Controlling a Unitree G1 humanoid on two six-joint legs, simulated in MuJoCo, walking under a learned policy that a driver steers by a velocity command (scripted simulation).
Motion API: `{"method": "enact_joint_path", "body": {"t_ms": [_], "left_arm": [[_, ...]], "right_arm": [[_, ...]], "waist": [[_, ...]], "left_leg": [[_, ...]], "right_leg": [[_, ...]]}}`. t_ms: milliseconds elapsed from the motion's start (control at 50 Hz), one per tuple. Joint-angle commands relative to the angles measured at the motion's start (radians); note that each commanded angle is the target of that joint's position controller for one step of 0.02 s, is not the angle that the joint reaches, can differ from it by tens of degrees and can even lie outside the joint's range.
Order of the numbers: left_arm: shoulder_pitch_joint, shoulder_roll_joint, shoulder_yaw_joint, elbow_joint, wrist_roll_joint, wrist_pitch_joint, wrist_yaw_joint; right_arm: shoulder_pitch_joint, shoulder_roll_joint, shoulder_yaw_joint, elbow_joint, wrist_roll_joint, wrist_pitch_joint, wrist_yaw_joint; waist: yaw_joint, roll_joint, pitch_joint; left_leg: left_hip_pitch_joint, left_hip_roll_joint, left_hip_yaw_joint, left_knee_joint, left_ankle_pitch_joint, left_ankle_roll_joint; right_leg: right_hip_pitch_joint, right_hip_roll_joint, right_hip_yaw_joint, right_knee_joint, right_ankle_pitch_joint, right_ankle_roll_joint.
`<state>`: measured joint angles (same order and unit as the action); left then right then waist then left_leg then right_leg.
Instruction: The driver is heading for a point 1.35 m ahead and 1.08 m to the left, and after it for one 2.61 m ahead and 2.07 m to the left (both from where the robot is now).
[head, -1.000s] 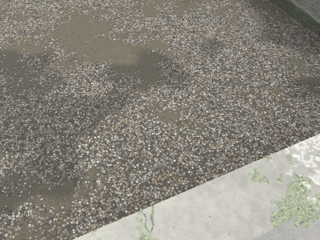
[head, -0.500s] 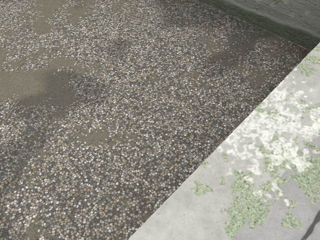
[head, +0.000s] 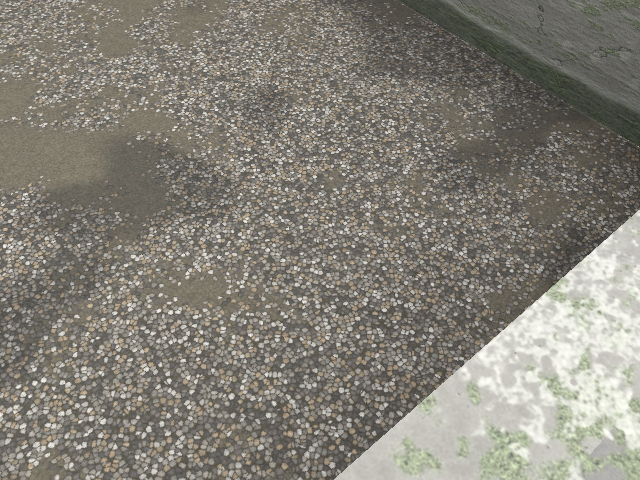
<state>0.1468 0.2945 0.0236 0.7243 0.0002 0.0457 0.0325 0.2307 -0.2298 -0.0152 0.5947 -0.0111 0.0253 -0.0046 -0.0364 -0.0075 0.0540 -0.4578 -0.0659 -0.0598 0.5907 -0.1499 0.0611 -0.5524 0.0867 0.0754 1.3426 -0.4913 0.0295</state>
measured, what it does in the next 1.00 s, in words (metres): steps on the spot, turning left: right foot, then left foot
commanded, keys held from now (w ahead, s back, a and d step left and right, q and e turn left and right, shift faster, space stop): q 1.00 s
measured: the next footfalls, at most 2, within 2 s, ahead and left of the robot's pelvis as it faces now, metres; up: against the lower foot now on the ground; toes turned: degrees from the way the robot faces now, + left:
right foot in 0.26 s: +0.10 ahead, -0.15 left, +0.00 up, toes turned +16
left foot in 0.74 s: -0.07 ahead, +0.06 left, +0.00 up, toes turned +29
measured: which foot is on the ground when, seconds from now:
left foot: down 0.00-0.28, up 0.30-0.72, down 0.74-1.00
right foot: up 0.00-0.24, down 0.26-0.74, up 0.76-1.00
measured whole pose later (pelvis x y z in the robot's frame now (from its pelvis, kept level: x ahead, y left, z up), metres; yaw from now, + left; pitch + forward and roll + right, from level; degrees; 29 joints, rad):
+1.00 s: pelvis -0.06 -0.05 +0.02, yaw +37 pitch +2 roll -3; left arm 0.13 0.34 0.09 0.72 -0.01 0.05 0.06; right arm 0.25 -0.27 -0.03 0.57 0.00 0.07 -0.03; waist 0.00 -0.04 0.05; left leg -0.31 -0.05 -0.14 0.52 -0.23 0.05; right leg -0.59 0.03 0.08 1.20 -0.35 0.08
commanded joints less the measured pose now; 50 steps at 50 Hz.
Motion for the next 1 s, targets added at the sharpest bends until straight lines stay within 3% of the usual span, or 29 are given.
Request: {"method": "enact_joint_path", "body": {"t_ms": [20, 40, 80, 120, 140, 160, 200, 240, 260, 280, 300, 320, 340, 360, 400, 480, 560, 620, 680, 720, 740, 760, 780, 800, 820, 840, 880, 940, 1000], "left_arm": [[0.041, 0.070, 0.019, -0.081, 0.005, 0.010, 0.007], [-0.005, 0.061, 0.021, -0.098, 0.042, 0.038, 0.006], [-0.028, 0.042, 0.011, -0.108, 0.028, 0.057, -0.001], [-0.044, 0.049, 0.011, -0.122, 0.015, 0.060, -0.008], [-0.018, 0.016, -0.006, -0.110, -0.008, 0.032, -0.004], [-0.032, 0.034, -0.002, -0.107, -0.023, 0.007, -0.014], [-0.041, 0.059, 0.007, -0.098, -0.018, -0.031, -0.038], [0.008, 0.076, 0.023, -0.066, 0.007, -0.052, -0.041], [0.036, 0.092, 0.031, -0.055, 0.017, -0.053, -0.038], [0.090, 0.128, 0.040, -0.053, 0.034, -0.048, -0.037], [0.096, 0.210, 0.055, -0.046, 0.052, -0.044, -0.049], [0.023, 0.216, 0.060, -0.070, 0.065, -0.055, -0.055], [-0.053, 0.156, 0.044, -0.099, 0.058, -0.058, -0.052], [-0.118, 0.113, 0.032, -0.120, 0.036, -0.059, -0.049], [-0.122, 0.067, 0.015, -0.131, 0.013, -0.053, -0.041], [0.008, 0.069, 0.024, -0.105, 0.016, -0.027, -0.022], [0.075, 0.094, 0.044, -0.085, 0.014, -0.009, -0.011], [0.061, 0.125, 0.060, -0.072, 0.008, -0.004, -0.006], [0.030, 0.136, 0.071, -0.059, -0.008, -0.007, -0.007], [-0.022, 0.129, 0.073, -0.053, -0.037, -0.006, -0.001], [0.003, 0.106, 0.071, -0.031, -0.046, -0.007, 0.001], [0.000, 0.054, 0.059, -0.048, -0.013, -0.009, 0.001], [-0.093, 0.068, 0.060, -0.119, -0.005, -0.022, 0.010], [-0.126, 0.110, 0.077, -0.117, -0.023, -0.024, 0.016], [-0.097, 0.116, 0.084, -0.103, -0.027, -0.018, 0.021], [-0.054, 0.116, 0.090, -0.071, -0.017, -0.009, 0.030], [-0.006, 0.120, 0.093, -0.055, -0.003, -0.001, 0.033], [-0.013, 0.082, 0.079, -0.058, -0.010, 0.002, 0.034], [-0.053, 0.074, 0.069, -0.072, -0.010, -0.010, 0.030]], "right_arm": [[-0.058, -0.154, -0.048, -0.116, -0.005, 0.023, -0.018], [-0.002, -0.163, -0.055, -0.066, 0.006, 0.004, -0.001], [0.014, -0.167, -0.063, -0.062, 0.010, -0.002, 0.017], [-0.016, -0.181, -0.074, -0.073, 0.003, 0.013, 0.028], [0.003, -0.200, -0.084, -0.099, 0.012, 0.061, -0.006], [-0.016, -0.199, -0.084, -0.110, 0.006, 0.091, -0.028], [-0.025, -0.215, -0.091, -0.136, 0.015, 0.107, -0.043], [-0.031, -0.237, -0.096, -0.139, 0.034, 0.106, -0.054], [-0.020, -0.224, -0.091, -0.137, 0.040, 0.100, -0.056], [-0.034, -0.188, -0.081, -0.148, 0.039, 0.095, -0.053], [-0.093, -0.118, -0.066, -0.196, 0.050, 0.087, -0.044], [-0.048, -0.193, -0.093, -0.163, 0.032, 0.068, -0.041], [0.006, -0.240, -0.109, -0.122, 0.037, 0.067, -0.040], [0.093, -0.234, -0.110, -0.070, 0.030, 0.076, -0.048], [0.109, -0.201, -0.102, -0.037, 0.027, 0.095, -0.056], [0.023, -0.163, -0.076, -0.072, 0.047, 0.097, -0.049], [-0.036, -0.130, -0.052, -0.107, 0.047, 0.087, -0.036], [-0.009, -0.115, -0.044, -0.098, 0.046, 0.071, -0.030], [0.037, -0.136, -0.052, -0.080, 0.049, 0.066, -0.023], [0.105, -0.117, -0.054, -0.056, 0.043, 0.065, -0.016], [0.136, -0.126, -0.059, -0.044, 0.026, 0.067, -0.016], [0.162, -0.228, -0.086, -0.060, 0.017, 0.065, -0.022], [0.170, -0.325, -0.107, -0.068, -0.014, 0.059, -0.009], [0.132, -0.279, -0.093, -0.075, -0.025, 0.042, -0.005], [0.081, -0.231, -0.077, -0.077, -0.020, 0.029, -0.008], [0.031, -0.201, -0.068, -0.090, -0.003, 0.025, -0.013], [-0.029, -0.178, -0.053, -0.103, 0.017, 0.029, -0.017], [-0.007, -0.168, -0.045, -0.094, 0.007, 0.031, -0.027], [0.042, -0.190, -0.060, -0.074, 0.027, 0.030, -0.039]], "waist": [[0.062, 0.085, -0.108], [0.064, 0.073, -0.197], [0.043, 0.118, -0.215], [0.041, 0.173, -0.192], [0.009, 0.210, -0.159], [0.014, 0.202, -0.133], [-0.007, 0.202, -0.153], [0.011, 0.175, -0.166], [0.019, 0.158, -0.176], [0.039, 0.080, -0.192], [0.034, -0.209, -0.137], [0.001, -0.196, -0.104], [-0.035, -0.129, -0.091], [-0.068, -0.104, -0.094], [-0.052, -0.067, -0.077], [0.033, -0.134, -0.069], [0.091, -0.169, -0.081], [0.083, -0.188, -0.094], [0.065, -0.201, -0.123], [0.013, -0.178, -0.157], [0.004, -0.092, -0.149], [0.020, 0.188, -0.130], [-0.024, 0.353, -0.125], [-0.020, 0.247, -0.084], [0.014, 0.205, -0.069], [0.035, 0.148, -0.073], [0.061, 0.150, -0.100], [0.051, 0.141, -0.119], [0.025, 0.132, -0.106]], "left_leg": [[0.097, 0.191, -0.334, -0.265, 0.116, 0.193], [0.207, 0.180, -0.269, -0.221, 0.272, 0.165], [0.215, 0.151, -0.259, -0.200, 0.307, 0.158], [0.153, 0.145, -0.299, -0.231, 0.121, 0.149], [0.110, 0.182, -0.424, -0.286, -0.077, 0.177], [0.115, 0.203, -0.457, -0.312, -0.191, 0.174], [0.145, 0.211, -0.502, -0.318, -0.266, 0.151], [0.112, 0.183, -0.503, -0.300, -0.360, 0.106], [0.056, 0.151, -0.478, -0.272, -0.406, 0.072], [-0.036, 0.096, -0.405, -0.121, -0.436, 0.032], [-0.188, -0.077, -0.160, 0.186, -0.478, -0.016], [-0.194, -0.063, -0.148, 0.441, -0.438, -0.048], [-0.167, -0.043, -0.144, 0.577, -0.380, -0.063], [-0.119, -0.038, -0.135, 0.638, -0.341, -0.080], [-0.140, -0.035, -0.116, 0.774, -0.268, -0.106], [-0.213, 0.006, -0.049, 0.650, -0.248, -0.139], [-0.188, 0.075, -0.001, 0.459, -0.338, -0.130], [-0.074, 0.093, 0.050, 0.325, -0.390, -0.101], [0.038, 0.080, 0.100, 0.172, -0.325, -0.064], [0.177, 0.059, 0.136, -0.061, -0.149, -0.015], [0.267, 0.055, 0.091, -0.168, -0.037, 0.015], [0.413, 0.264, -0.238, -0.199, 0.303, 0.088], [0.329, 0.432, -0.506, -0.274, 0.326, 0.265], [0.319, 0.419, -0.472, -0.291, 0.230, 0.291], [0.316, 0.367, -0.401, -0.262, 0.176, 0.244], [0.319, 0.313, -0.342, -0.237, 0.163, 0.196], [0.286, 0.261, -0.284, -0.203, 0.297, 0.165], [0.272, 0.230, -0.282, -0.202, 0.295, 0.177], [0.334, 0.219, -0.332, -0.187, 0.193, 0.174]], "right_leg": [[-0.045, -0.037, -0.002, -0.107, 0.091, 0.031], [-0.058, -0.036, -0.061, -0.188, 0.109, 0.025], [0.001, -0.029, -0.072, -0.327, 0.072, 0.028], [0.066, -0.020, -0.078, -0.438, 0.082, 0.019], [0.109, -0.029, 0.003, -0.507, 0.140, 0.020], [0.098, -0.031, 0.014, -0.567, 0.148, 0.011], [0.150, -0.033, 0.008, -0.677, 0.170, -0.005], [0.293, -0.038, -0.005, -0.857, 0.273, -0.024], [0.385, -0.082, 0.003, -0.897, 0.286, -0.040], [0.475, -0.222, 0.114, -0.936, 0.266, -0.095], [0.410, -0.402, 0.363, -1.085, 0.277, -0.220], [0.304, -0.478, 0.441, -1.111, 0.286, -0.276], [0.259, -0.425, 0.337, -1.105, 0.295, -0.264], [0.225, -0.372, 0.240, -1.086, 0.315, -0.228], [0.257, -0.323, 0.144, -1.041, 0.378, -0.213], [0.415, -0.304, 0.085, -1.018, 0.302, -0.227], [0.464, -0.376, 0.119, -1.013, 0.242, -0.263], [0.404, -0.385, 0.077, -1.007, 0.285, -0.262], [0.372, -0.384, 0.026, -0.977, 0.375, -0.246], [0.336, -0.366, -0.031, -0.914, 0.367, -0.184], [0.265, -0.318, -0.089, -0.818, 0.282, -0.118], [0.010, -0.203, -0.201, -0.515, 0.056, -0.014], [-0.162, -0.083, -0.104, -0.355, -0.160, 0.011], [-0.204, -0.094, -0.012, -0.205, -0.144, 0.017], [-0.225, -0.099, 0.013, -0.148, -0.070, 0.016], [-0.217, -0.102, 0.022, -0.117, -0.008, 0.022], [-0.150, -0.090, 0.022, -0.074, 0.081, 0.043], [-0.097, -0.058, 0.009, -0.059, 0.145, 0.055], [-0.125, -0.065, 0.023, -0.213, 0.175, 0.055]]}}
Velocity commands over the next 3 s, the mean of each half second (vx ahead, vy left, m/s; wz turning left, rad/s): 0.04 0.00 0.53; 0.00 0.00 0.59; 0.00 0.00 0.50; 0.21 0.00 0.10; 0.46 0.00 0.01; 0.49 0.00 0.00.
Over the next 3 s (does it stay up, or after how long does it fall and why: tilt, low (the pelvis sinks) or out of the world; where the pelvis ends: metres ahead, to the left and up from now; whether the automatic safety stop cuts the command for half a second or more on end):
stays up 0.04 0.07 0.01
